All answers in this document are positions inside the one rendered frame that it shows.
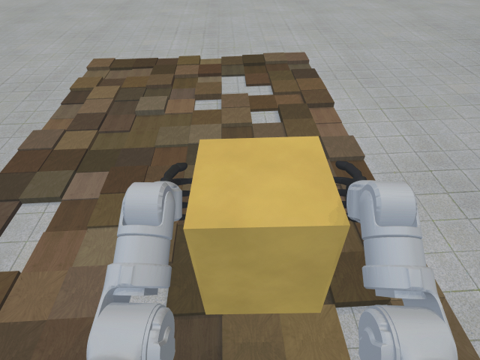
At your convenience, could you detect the left robot upper arm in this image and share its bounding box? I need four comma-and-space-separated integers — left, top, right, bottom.
87, 302, 175, 360

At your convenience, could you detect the left robot forearm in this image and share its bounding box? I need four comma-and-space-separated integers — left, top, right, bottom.
86, 181, 182, 360

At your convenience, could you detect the right robot forearm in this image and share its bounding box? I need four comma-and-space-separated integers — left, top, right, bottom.
346, 180, 458, 360

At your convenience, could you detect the carton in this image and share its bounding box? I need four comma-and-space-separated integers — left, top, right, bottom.
183, 136, 350, 315

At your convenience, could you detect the right robot hand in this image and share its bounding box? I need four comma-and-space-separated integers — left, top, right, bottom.
333, 160, 367, 222

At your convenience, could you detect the right robot upper arm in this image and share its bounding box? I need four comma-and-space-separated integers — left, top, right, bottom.
358, 304, 457, 360

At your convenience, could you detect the left robot hand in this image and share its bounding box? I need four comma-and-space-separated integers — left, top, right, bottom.
161, 163, 192, 221

